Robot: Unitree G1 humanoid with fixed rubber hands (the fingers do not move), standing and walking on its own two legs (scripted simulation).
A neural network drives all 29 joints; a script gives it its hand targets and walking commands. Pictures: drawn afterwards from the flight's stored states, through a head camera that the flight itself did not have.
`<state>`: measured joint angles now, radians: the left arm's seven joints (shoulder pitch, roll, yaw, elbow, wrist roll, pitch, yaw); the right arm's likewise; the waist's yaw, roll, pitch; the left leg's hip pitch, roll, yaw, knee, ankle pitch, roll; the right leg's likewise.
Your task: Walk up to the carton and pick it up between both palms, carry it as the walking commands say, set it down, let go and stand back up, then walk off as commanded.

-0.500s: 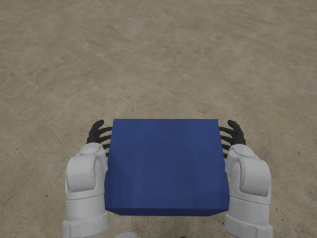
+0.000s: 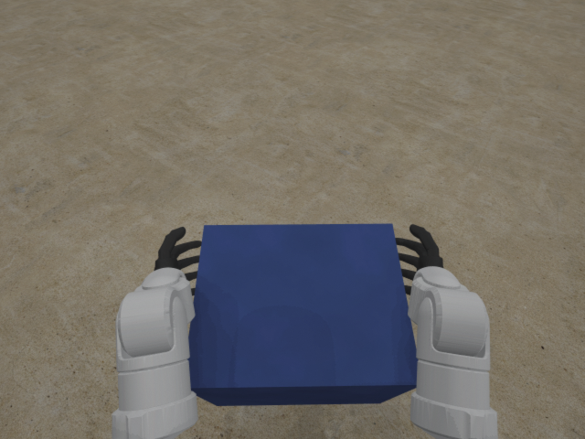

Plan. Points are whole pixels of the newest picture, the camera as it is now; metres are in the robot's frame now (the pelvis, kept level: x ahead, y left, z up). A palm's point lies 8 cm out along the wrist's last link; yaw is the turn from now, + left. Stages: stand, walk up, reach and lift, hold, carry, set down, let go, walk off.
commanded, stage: carry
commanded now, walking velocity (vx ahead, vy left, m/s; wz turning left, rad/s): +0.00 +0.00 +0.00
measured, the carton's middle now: (298, 321) +0.28 +0.01 +0.00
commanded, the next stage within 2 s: none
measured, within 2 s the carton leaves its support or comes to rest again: neither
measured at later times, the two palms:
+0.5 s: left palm (183, 289) +0.27 +0.15 +0.09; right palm (444, 297) +0.27 -0.17 +0.09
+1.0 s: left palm (173, 333) +0.22 +0.15 +0.08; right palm (457, 342) +0.22 -0.17 +0.09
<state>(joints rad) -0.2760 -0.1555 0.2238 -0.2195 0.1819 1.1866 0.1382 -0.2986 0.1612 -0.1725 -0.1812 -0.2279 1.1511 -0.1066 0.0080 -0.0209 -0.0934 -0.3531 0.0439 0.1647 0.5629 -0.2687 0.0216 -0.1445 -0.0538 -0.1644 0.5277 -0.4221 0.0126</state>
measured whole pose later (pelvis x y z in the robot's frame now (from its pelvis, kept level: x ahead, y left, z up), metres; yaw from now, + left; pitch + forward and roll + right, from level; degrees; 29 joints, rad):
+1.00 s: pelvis -0.06 -0.01 +0.00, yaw -2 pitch +0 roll +0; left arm -0.22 -0.14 0.20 -0.10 0.22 1.08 0.06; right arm -0.23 0.15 -0.17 -0.11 -0.24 1.07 -0.07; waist 0.01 0.00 -0.09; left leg -0.34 0.07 0.18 0.53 -0.18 0.02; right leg -0.17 -0.05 -0.19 0.56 -0.38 -0.03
